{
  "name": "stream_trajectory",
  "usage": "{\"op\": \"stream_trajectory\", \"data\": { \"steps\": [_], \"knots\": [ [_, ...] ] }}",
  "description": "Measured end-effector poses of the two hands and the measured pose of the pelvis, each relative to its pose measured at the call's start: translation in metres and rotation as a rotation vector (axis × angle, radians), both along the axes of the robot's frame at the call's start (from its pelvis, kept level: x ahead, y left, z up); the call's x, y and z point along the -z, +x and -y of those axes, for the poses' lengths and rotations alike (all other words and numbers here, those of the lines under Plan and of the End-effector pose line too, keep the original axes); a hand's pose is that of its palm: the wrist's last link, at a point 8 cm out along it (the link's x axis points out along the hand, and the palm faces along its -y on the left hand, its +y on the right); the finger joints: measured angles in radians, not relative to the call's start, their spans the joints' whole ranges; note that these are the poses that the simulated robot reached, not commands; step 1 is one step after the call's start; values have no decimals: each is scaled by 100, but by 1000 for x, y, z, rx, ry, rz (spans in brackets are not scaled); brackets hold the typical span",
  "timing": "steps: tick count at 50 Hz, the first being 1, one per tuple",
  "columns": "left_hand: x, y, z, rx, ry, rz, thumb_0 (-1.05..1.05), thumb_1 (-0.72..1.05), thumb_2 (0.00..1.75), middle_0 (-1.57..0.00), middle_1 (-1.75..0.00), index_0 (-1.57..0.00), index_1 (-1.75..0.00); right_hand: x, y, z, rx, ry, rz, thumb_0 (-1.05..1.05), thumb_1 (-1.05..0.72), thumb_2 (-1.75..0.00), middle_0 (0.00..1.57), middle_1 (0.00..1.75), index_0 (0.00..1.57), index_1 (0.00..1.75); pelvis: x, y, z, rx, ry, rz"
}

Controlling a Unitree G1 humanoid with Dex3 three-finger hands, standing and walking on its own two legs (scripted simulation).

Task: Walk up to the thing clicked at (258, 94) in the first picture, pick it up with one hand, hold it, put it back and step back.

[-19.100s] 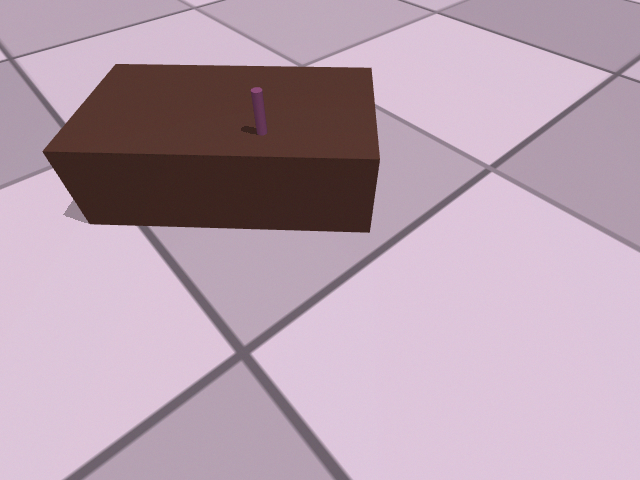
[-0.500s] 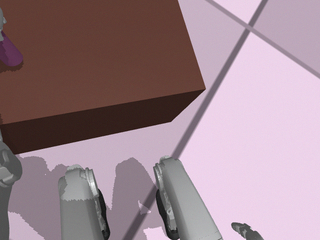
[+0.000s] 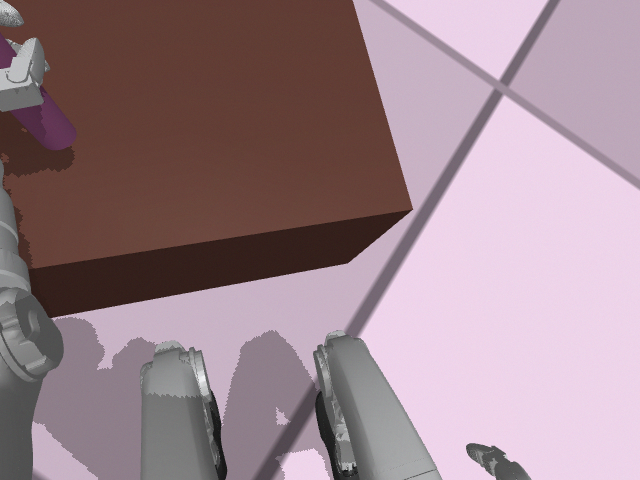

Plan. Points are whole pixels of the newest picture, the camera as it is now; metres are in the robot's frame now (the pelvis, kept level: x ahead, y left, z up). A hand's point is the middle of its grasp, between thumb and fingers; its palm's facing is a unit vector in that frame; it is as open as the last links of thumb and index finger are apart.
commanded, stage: settle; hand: left
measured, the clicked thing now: (12, 82) +0.55 +0.27 +0.01
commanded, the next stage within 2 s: lift in 0.22 s
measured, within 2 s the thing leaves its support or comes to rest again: neither
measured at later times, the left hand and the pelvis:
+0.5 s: hand out of the picture +0.55 +0.26 +0.06, palm faces +0.23 -0.97 -0.03, open 5.6 cm; pelvis +0.00 +0.01 +0.03, yaw +1 degrees
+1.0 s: hand out of the picture +0.47 +0.25 +0.14, palm faces +0.23 -0.97 -0.02, open 5.6 cm; pelvis +0.02 +0.01 +0.11, yaw +4 degrees
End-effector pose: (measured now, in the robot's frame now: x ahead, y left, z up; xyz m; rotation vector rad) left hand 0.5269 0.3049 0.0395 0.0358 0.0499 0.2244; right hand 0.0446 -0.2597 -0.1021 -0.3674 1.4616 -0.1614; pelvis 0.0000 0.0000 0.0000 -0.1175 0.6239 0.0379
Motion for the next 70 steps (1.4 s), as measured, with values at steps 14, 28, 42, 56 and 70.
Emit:
{"op": "stream_trajectory", "data": {
  "steps": [14, 28, 42, 56, 70],
  "knots": [
    [-11, -5, -4, 2, -6, -11, 1, 7, 119, -102, -120, -103, -118, -18, 2, -9, -9, 8, 2, 0, -86, -89, 21, 30, 20, 30, -17, 4, -5, -11, -2, 14],
    [-25, -18, -4, -18, -14, -3, 1, 7, 119, -102, -120, -102, -119, -33, 3, -12, -8, 19, 6, 0, -89, -90, 20, 30, 20, 30, -33, 5, -6, -19, 2, 34],
    [-71, -58, 2, -9, -20, -6, 1, 7, 119, -102, -121, -102, -119, -72, 36, -18, -26, 46, 129, 0, -90, -90, 20, 30, 20, 30, -76, 13, -7, -36, 14, 118],
    [-129, -122, 7, -6, -22, 17, 1, 8, 120, -102, -121, -102, -119, -124, 78, -22, -71, 69, 285, 0, -90, -90, 20, 30, 20, 30, -126, 17, -7, -67, 42, 255],
    [-156, -166, 21, 19, -24, 9, 1, 7, 120, -102, -121, -102, -119, -158, 103, -23, -107, 88, 380, 1, -90, -90, 20, 30, 20, 30, -158, 19, -3, -84, 73, 346]
  ]
}}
